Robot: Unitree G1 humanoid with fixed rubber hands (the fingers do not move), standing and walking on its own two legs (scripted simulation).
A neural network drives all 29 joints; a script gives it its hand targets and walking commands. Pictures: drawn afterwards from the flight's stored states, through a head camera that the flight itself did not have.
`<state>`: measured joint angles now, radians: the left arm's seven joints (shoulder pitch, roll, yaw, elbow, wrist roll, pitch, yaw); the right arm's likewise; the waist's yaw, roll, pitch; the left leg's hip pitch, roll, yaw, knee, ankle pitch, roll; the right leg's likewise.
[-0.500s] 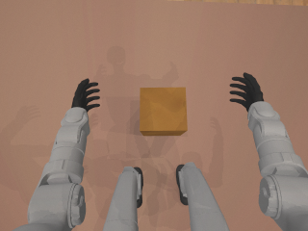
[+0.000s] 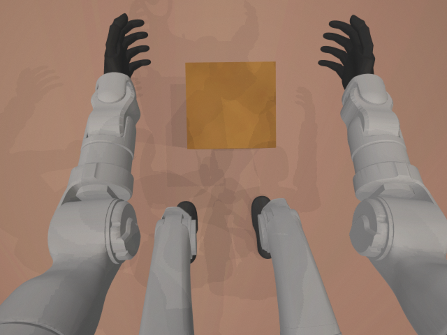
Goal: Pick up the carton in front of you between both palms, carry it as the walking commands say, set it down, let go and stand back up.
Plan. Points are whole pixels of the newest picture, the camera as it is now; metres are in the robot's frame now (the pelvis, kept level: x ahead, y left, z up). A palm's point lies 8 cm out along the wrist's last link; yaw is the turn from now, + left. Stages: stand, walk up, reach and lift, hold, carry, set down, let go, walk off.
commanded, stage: reach and lift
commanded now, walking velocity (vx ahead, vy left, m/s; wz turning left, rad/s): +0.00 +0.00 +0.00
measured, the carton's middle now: (229, 112) +0.47 -0.03 -0.47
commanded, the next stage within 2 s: none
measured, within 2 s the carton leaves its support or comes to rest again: leaves its support in 1.38 s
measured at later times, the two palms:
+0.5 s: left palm (151, 106) +0.49 +0.16 -0.36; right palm (308, 104) +0.46 -0.21 -0.36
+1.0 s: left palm (162, 107) +0.49 +0.14 -0.40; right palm (298, 104) +0.47 -0.20 -0.40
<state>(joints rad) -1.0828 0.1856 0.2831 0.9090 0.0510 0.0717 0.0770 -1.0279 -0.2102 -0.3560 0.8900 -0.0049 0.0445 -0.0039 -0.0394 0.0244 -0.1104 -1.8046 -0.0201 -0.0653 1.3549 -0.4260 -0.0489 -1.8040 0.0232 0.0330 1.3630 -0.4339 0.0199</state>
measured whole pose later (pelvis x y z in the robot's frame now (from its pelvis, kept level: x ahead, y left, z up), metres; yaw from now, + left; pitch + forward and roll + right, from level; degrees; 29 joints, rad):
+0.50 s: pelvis -0.05 +0.01 -0.19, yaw -1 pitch +43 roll +0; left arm -1.34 0.32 0.09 1.04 -0.17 0.09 0.13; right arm -1.32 -0.37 -0.16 1.07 0.20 0.06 -0.08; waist -0.03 0.02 0.20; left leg -2.28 -0.06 -0.06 2.05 -0.52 -0.06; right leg -2.28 0.05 0.05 2.05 -0.52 0.06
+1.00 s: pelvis -0.05 +0.01 -0.22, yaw +0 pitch +39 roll +0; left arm -1.37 0.31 0.05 1.10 -0.21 0.02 0.14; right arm -1.36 -0.35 -0.07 1.14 0.26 -0.01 -0.10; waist -0.04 0.01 0.29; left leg -2.29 -0.04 -0.06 2.18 -0.58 -0.07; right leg -2.29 0.04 0.04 2.19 -0.57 0.04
